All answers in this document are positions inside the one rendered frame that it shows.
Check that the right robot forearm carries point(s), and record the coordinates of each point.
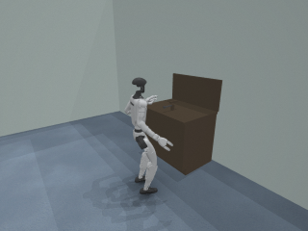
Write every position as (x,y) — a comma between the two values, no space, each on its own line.
(148,131)

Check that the robot left upper arm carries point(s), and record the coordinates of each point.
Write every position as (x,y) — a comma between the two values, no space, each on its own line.
(128,107)

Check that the right robot hand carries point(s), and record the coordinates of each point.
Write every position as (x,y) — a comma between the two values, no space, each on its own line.
(163,142)

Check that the humanoid robot head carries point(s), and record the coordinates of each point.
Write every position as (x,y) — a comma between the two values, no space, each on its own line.
(140,83)

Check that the left robot hand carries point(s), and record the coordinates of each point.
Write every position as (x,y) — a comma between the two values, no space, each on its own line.
(151,99)

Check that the robot right upper arm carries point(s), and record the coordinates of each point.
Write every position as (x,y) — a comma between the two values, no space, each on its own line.
(142,105)

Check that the counter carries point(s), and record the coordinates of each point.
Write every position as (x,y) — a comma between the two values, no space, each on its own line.
(189,124)

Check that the right robot thigh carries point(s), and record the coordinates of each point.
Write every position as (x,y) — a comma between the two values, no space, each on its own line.
(149,151)

